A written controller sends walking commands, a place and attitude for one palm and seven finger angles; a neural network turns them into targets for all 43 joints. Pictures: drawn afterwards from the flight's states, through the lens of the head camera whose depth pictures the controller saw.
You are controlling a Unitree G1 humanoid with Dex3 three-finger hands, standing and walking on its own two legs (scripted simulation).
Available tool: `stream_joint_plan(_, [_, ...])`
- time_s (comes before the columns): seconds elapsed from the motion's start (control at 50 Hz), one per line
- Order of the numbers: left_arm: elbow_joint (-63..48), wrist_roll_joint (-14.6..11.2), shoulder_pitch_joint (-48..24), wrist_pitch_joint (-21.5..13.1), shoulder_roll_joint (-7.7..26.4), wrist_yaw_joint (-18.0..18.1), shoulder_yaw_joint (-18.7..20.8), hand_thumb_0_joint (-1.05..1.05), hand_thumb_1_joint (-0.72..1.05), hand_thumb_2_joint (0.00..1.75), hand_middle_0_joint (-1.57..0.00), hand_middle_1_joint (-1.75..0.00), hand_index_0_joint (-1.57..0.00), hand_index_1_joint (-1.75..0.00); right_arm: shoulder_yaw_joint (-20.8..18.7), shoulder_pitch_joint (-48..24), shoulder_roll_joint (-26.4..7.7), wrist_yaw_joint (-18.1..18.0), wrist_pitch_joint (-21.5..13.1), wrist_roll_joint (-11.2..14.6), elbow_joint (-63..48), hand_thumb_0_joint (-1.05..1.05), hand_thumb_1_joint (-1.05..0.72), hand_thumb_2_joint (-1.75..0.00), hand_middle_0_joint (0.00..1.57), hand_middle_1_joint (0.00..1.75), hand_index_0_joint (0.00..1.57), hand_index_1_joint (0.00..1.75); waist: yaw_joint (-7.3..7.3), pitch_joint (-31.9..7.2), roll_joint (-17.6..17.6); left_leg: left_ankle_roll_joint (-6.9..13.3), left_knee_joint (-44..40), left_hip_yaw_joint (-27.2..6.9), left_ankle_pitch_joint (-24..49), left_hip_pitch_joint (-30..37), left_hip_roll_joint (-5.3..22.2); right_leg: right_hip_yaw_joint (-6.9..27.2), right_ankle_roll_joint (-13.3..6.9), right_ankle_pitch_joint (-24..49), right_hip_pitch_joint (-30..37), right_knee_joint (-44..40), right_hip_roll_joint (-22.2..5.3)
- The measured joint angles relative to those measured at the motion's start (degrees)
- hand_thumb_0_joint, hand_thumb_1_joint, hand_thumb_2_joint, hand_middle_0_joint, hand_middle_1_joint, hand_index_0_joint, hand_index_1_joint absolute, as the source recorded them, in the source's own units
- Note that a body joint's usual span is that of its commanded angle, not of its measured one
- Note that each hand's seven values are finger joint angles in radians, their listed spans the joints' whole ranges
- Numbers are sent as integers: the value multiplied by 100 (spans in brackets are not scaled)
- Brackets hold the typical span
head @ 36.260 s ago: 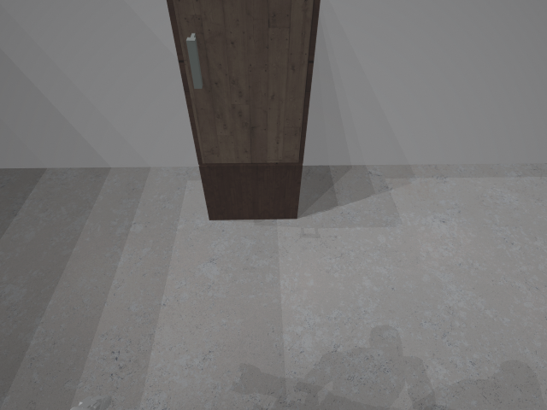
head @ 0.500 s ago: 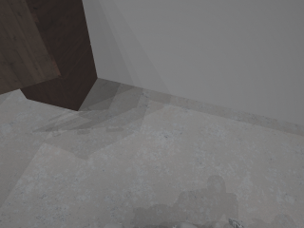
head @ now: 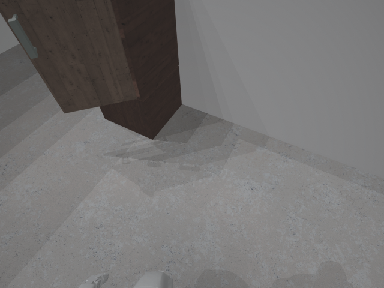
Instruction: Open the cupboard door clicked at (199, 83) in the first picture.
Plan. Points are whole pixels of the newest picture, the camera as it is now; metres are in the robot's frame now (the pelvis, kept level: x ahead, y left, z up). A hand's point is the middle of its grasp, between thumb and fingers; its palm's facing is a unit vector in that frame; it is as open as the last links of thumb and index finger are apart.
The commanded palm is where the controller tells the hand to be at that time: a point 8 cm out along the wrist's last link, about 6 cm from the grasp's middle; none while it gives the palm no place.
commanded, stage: turn to face it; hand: left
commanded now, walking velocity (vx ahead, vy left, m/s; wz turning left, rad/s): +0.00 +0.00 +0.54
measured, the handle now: (24, 36) +0.94 +0.66 +0.03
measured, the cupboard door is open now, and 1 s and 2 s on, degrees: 45 45 45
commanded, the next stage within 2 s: take the last steps up to it in 0.54 s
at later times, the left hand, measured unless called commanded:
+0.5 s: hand out of the picture +0.04 +0.24 -0.16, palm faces +0.26 -0.93 -0.27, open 7.4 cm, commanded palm none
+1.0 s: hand out of the picture -0.07 +0.22 -0.19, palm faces +0.46 -0.87 -0.19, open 7.3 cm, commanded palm none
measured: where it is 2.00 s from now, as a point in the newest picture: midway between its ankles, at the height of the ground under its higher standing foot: (150, 257)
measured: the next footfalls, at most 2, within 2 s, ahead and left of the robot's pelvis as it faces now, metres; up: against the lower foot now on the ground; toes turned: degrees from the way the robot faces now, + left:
left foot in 0.18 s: +0.04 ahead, +0.14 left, +0.00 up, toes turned +11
right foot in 0.56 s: +0.08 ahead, -0.10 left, +0.00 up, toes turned +11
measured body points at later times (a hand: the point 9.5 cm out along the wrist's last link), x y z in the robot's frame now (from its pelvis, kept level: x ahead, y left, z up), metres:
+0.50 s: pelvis +0.01 +0.01 +0.00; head +0.04 +0.03 +0.44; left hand +0.02 +0.29 -0.14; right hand +0.15 -0.20 -0.15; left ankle +0.00 +0.14 -0.74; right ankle +0.03 -0.12 -0.71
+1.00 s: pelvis +0.04 +0.06 -0.01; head +0.06 +0.09 +0.44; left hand -0.09 +0.27 -0.17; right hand +0.22 -0.14 -0.14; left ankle +0.01 +0.16 -0.75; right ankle +0.04 -0.11 -0.73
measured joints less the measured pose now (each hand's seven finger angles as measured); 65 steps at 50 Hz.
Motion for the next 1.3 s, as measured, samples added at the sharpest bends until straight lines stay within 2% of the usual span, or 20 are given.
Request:
stream_joint_plan(0.12, [146,44,246,-29,52,-46,15,1,90,90,-20,-30,-21,-30,78,-229,45,24,-51,29,-85,1,-91,-89,19,30,19,30,181,92,-305,-7,-1695,352,-25,658,133,-363,128,-156,47,164,-328])
stream_joint_plan(0.18, [219,5,445,7,134,-79,62,1,90,90,-20,-30,-21,-30,132,-333,6,28,-161,26,-219,1,-91,-89,19,30,19,30,249,32,-288,153,-2877,378,876,1162,136,-528,264,-460,-150,702,-426])
stream_joint_plan(0.24, [359,-32,407,218,345,-57,146,1,90,90,-20,-30,-21,-30,178,-465,128,-37,-305,-12,-293,1,-91,-89,19,30,19,30,287,55,-450,487,-2571,298,808,949,5,-7,357,-1407,-787,2168,-342])
stream_joint_plan(0.32, [454,-13,284,316,462,-46,219,1,91,90,-20,-30,-20,-30,282,-432,258,-155,-370,-45,-331,1,-91,-89,20,30,20,30,317,-7,-370,519,-2844,106,861,1018,-8,348,338,-1222,-1366,3227,-48])
stream_joint_plan(0.44, [342,-30,97,230,404,-70,196,1,91,90,-19,-30,-20,-30,372,-305,379,-200,-360,-52,-196,1,-90,-89,20,30,20,30,302,-59,-165,481,-3319,-157,1163,1223,-42,507,324,-970,-1298,2466,142])
stream_joint_plan(0.5, [303,-38,38,186,309,-73,149,1,91,90,-19,-30,-20,-30,368,-223,401,-185,-304,-56,-117,1,-90,-89,20,30,20,30,254,-101,-54,411,-3295,-262,1159,1221,-55,492,291,-838,-973,1686,241])
stream_joint_plan(0.54, [268,-45,54,115,255,-72,120,1,91,90,-19,-30,-20,-30,354,-154,407,-171,-264,-34,-61,1,-90,-89,20,30,20,30,237,-148,-21,341,-3139,-318,1085,1150,-88,452,265,-366,-590,852,296])
stream_joint_plan(0.56, [251,-30,84,53,237,-64,107,1,91,90,-19,-30,-20,-30,342,-111,405,-158,-247,-7,-39,1,-90,-89,20,30,20,30,249,-190,-35,303,-2975,-324,1004,1062,-123,470,176,-189,-435,468,288])
stream_joint_plan(0.62, [292,14,110,-21,41,-44,29,1,91,90,-19,-30,-20,-30,252,-78,301,-123,-133,21,75,1,-90,-89,20,30,20,30,208,-136,131,264,-1668,-334,-22,637,-138,287,-96,-181,-352,505,300])
stream_joint_plan(0.68, [322,10,222,-47,-104,-30,-10,1,91,90,-20,-30,-20,-30,179,-59,229,-91,-73,10,189,1,-91,-89,20,30,20,30,209,-107,107,195,-478,-167,-48,305,-107,185,-133,-66,-155,202,237])
stream_joint_plan(0.72, [376,6,307,-83,-162,-43,-21,1,91,90,-20,-30,-21,-30,154,-26,208,-72,-79,3,236,1,-91,-89,20,30,20,30,202,-110,50,137,-272,-78,98,265,-44,122,-118,36,-29,-35,198])
stream_joint_plan(0.86, [660,51,655,-274,-94,-87,88,1,92,90,-20,-30,-21,-30,138,33,207,16,-141,-17,367,1,-91,-89,19,30,19,30,379,-159,-183,70,-1268,209,160,579,160,-144,16,139,319,-533,12])
stream_joint_plan(0.96, [964,63,987,-233,75,-141,186,1,91,90,-20,-30,-21,-30,212,-100,251,49,-335,-10,262,1,-91,-89,19,30,19,30,524,-197,-367,178,-2858,434,462,1112,141,-221,270,-167,362,-234,-264])
stream_joint_plan(0.98, [1009,48,1083,-195,91,-159,199,1,91,90,-20,-30,-21,-30,230,-90,224,44,-419,-14,188,1,-91,-89,19,30,19,30,519,-253,-320,265,-3245,405,540,1270,153,-228,274,-351,258,51,-285])
stream_joint_plan(1.0, [1073,30,1111,-128,122,-171,211,1,91,90,-20,-30,-21,-30,224,-107,237,10,-508,-33,140,1,-91,-89,19,30,19,30,482,-264,-320,392,-3215,394,888,1224,113,-160,254,-730,61,600,-323])
stream_joint_plan(1.04, [1194,30,1072,15,202,-170,223,1,91,90,-20,-30,-21,-30,264,-104,346,-74,-610,-54,88,1,-91,-89,19,30,20,30,475,-243,-395,568,-2994,479,850,1249,27,166,123,-1201,-486,1974,-273])
stream_joint_plan(1.08, [1239,50,978,58,246,-177,222,1,91,90,-20,-30,-20,-30,326,33,454,-138,-681,-64,78,1,-91,-89,19,30,20,30,426,-296,-388,630,-3160,498,767,1436,-19,256,34,-1054,-1014,2968,-177])
stream_joint_plan(1.12, [1198,57,813,34,255,-201,214,2,91,90,-19,-30,-20,-30,384,213,550,-185,-737,-61,155,1,-91,-89,20,30,20,30,386,-323,-350,625,-3503,471,835,1699,-69,268,6,-677,-1412,3385,-126])
stream_joint_plan(1.18, [1042,39,524,-50,206,-227,175,2,91,90,-19,-30,-20,-30,407,504,607,-253,-806,-42,370,1,-92,-89,20,30,20,30,340,-328,-284,678,-4014,426,957,2115,-153,289,19,-239,-1784,3266,-97])
stream_joint_plan(1.3, [751,14,-61,-102,42,-246,93,1,91,90,-19,-30,-20,-30,440,1049,656,-240,-812,-47,799,1,-92,-89,20,30,20,30,182,-297,-201,656,-4452,419,801,2787,-233,230,7,200,-1841,1881,-38])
